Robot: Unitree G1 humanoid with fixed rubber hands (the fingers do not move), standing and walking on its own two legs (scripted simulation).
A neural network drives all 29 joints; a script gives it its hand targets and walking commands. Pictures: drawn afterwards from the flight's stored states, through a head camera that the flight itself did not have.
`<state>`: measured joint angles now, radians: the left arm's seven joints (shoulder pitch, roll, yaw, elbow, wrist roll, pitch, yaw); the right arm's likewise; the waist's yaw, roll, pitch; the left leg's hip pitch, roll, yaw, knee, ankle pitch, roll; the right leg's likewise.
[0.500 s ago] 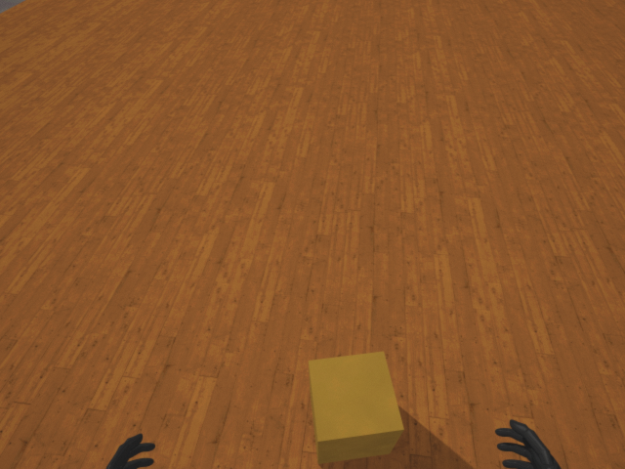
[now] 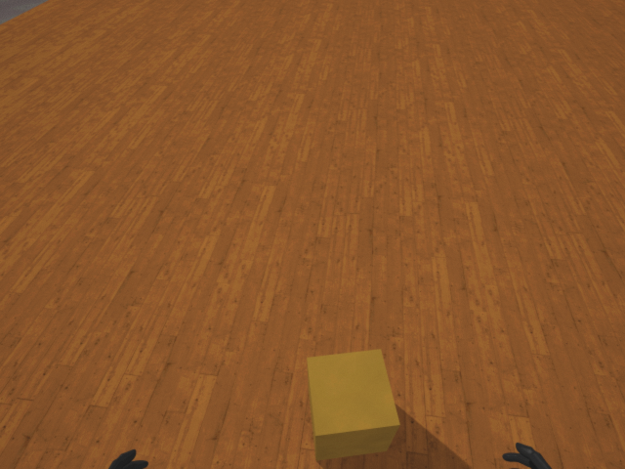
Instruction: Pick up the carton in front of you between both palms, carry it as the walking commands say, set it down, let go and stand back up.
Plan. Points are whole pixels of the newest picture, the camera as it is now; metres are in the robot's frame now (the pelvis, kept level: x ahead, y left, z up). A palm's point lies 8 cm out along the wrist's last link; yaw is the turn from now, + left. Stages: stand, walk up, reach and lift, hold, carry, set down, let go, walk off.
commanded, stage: stand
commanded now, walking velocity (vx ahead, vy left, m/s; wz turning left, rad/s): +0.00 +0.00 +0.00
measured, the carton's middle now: (347, 405) +0.42 -0.08 -0.65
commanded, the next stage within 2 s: none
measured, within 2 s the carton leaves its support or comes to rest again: neither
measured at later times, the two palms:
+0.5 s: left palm out of the picture +0.08 +0.29 -0.10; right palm out of the picture +0.07 -0.30 -0.10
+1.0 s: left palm out of the picture +0.08 +0.29 -0.10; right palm out of the picture +0.07 -0.30 -0.10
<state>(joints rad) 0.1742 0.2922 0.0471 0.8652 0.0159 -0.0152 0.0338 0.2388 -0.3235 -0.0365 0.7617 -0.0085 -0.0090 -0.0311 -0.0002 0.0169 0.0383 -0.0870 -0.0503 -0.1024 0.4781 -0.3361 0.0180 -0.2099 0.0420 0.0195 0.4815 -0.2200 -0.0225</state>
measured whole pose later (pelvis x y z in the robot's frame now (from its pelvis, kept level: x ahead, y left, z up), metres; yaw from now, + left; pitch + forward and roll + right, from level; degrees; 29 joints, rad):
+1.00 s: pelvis -0.02 -0.01 +0.01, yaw +0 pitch -3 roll +0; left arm 0.14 0.34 0.03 1.00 0.00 -0.02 0.02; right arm 0.19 -0.35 -0.02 0.93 0.00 -0.03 -0.03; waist 0.00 0.01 0.04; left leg -0.07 -0.04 -0.10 0.39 -0.26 0.01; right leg -0.19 0.04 0.03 0.39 -0.14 -0.03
